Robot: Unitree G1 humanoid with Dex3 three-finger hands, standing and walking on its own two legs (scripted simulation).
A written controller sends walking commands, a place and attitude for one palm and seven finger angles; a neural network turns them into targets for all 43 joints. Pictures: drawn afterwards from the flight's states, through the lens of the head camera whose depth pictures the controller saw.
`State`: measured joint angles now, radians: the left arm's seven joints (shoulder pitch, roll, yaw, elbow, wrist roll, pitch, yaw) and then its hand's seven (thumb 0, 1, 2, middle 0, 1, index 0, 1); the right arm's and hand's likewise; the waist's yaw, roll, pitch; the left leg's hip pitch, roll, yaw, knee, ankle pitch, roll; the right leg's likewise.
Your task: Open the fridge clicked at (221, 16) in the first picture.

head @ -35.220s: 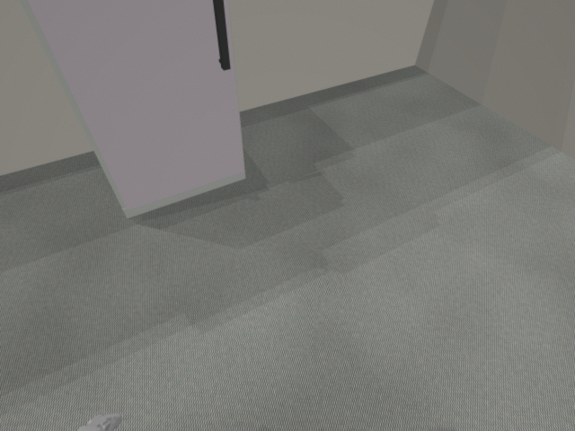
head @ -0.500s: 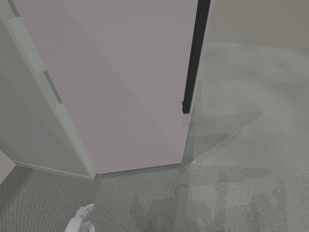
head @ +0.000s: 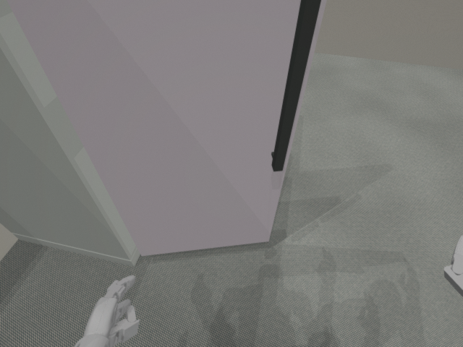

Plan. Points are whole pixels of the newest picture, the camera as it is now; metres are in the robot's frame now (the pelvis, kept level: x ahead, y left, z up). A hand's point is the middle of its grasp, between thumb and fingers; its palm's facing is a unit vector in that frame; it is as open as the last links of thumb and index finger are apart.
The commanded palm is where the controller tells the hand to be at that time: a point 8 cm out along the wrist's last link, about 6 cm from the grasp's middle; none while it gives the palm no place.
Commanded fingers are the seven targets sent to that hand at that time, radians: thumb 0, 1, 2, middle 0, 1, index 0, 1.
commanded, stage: let the arm hang, fingers relaxed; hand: right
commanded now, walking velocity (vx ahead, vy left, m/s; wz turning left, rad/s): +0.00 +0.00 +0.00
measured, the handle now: (287, 96) +0.63 -0.10 +0.11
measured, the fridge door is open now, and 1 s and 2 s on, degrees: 70 70 70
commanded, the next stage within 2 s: look to check the result in 1.06 s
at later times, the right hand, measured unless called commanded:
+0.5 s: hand out of the picture -0.07 -0.18 -0.17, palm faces +0.04 +0.98 -0.19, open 7.2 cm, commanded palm none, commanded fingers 0.00 -0.90 -0.90 0.20 0.30 0.20 0.30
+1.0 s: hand out of the picture -0.01 -0.18 -0.17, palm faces +0.03 +0.98 -0.18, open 7.3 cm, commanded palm none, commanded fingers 0.00 -0.90 -0.90 0.20 0.30 0.20 0.30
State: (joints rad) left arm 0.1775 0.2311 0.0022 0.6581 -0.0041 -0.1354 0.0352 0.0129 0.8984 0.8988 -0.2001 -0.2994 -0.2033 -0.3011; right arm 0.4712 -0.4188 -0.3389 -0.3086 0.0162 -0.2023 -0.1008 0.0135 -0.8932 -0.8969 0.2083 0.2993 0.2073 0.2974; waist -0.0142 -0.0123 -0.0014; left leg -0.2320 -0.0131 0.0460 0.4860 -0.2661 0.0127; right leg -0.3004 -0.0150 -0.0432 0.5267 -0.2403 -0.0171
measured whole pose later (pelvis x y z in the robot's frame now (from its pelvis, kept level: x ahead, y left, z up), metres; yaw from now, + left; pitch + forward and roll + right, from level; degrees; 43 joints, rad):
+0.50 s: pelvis -0.03 +0.00 +0.00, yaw -1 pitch +0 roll +1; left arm 0.32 0.15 0.00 1.10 0.03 0.04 0.03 0.01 0.90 0.90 -0.20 -0.30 -0.20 -0.30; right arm 0.33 -0.19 -0.01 1.13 -0.01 0.03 -0.02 0.01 -0.94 -0.90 0.20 0.30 0.20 0.30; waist 0.00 0.00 0.06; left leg -0.22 -0.01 0.07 0.43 -0.21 0.02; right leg -0.30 -0.01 -0.02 0.48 -0.18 -0.02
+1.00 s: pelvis -0.02 +0.00 +0.00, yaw +0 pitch +0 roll +0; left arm 0.27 0.14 0.01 1.11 0.03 0.01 0.03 0.01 0.91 0.90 -0.20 -0.30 -0.20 -0.30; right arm 0.24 -0.15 -0.02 1.12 -0.02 0.00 -0.03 0.01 -0.93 -0.90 0.20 0.30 0.20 0.30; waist 0.01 -0.01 0.03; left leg -0.22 0.01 0.05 0.44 -0.22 0.01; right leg -0.28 0.01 -0.04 0.45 -0.17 -0.03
